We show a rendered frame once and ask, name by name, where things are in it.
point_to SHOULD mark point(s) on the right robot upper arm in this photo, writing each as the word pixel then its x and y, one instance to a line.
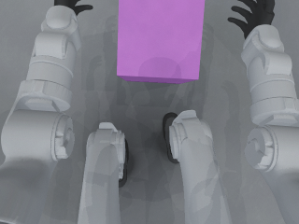
pixel 274 151

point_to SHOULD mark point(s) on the right robot hand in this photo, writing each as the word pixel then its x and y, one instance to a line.
pixel 262 13

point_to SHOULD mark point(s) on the left robot hand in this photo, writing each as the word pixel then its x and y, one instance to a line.
pixel 72 4

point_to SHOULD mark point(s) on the left robot upper arm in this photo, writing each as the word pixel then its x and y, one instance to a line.
pixel 33 142

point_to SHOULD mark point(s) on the robot left thigh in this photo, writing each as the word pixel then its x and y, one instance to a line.
pixel 99 200

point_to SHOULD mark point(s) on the left robot forearm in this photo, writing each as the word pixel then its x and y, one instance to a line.
pixel 52 65

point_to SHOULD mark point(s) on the carton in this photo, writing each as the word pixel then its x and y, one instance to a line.
pixel 159 41

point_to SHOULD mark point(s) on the right robot foot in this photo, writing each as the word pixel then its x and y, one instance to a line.
pixel 167 122

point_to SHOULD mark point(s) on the right robot forearm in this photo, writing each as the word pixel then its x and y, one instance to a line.
pixel 271 84

